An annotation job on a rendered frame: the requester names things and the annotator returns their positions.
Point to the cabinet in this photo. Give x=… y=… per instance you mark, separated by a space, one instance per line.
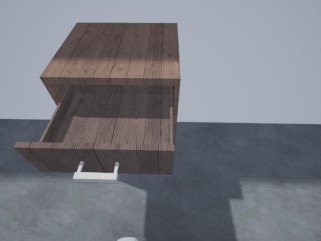
x=117 y=54

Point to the handle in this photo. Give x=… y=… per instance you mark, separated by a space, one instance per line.
x=80 y=176

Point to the drawer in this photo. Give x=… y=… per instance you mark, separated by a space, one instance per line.
x=104 y=124

